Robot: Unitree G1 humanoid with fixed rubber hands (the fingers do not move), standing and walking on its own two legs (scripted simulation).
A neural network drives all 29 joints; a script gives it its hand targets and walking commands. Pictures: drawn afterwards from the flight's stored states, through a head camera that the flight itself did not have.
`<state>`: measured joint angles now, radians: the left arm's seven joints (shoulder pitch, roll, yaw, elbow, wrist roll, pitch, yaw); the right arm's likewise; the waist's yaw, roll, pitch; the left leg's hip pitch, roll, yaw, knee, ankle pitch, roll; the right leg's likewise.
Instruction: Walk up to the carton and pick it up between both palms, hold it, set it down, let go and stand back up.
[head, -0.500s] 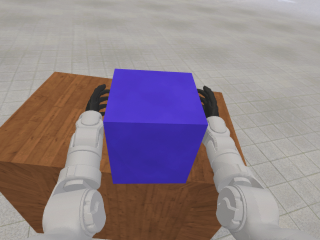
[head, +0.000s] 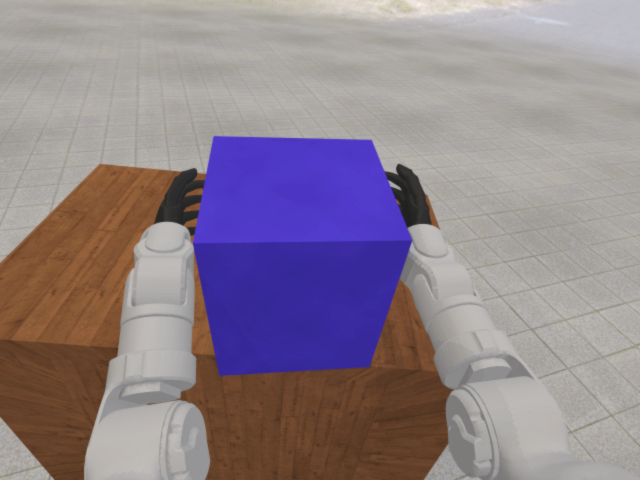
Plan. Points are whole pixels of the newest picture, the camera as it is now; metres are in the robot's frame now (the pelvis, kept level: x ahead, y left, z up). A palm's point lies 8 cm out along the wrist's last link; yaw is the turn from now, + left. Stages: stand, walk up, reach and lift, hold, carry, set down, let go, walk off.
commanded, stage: reach and lift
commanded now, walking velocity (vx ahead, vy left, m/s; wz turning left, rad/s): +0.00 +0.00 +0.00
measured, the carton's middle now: (295, 257) +0.38 +0.02 +0.13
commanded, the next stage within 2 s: hold in 1.26 s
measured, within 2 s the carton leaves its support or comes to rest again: neither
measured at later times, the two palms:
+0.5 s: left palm (165, 211) +0.37 +0.17 +0.21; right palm (420, 209) +0.37 -0.13 +0.22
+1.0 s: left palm (168, 201) +0.37 +0.17 +0.22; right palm (425, 193) +0.38 -0.13 +0.24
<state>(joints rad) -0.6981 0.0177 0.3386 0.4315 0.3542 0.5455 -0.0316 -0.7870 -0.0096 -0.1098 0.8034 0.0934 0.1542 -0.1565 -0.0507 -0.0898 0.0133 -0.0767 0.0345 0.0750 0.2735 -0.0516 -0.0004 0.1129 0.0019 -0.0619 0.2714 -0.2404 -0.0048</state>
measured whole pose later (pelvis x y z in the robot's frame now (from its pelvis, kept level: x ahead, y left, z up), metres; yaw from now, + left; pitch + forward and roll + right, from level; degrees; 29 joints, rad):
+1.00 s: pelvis +0.00 +0.01 +0.00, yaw -1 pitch -7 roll +0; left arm -0.72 0.03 0.30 0.27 0.30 0.78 0.02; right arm -0.89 -0.10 0.00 0.76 0.27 0.33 -0.18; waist -0.08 -0.06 -0.05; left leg -0.10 0.03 0.09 0.29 -0.06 0.01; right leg 0.08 -0.01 -0.05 0.28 -0.24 0.01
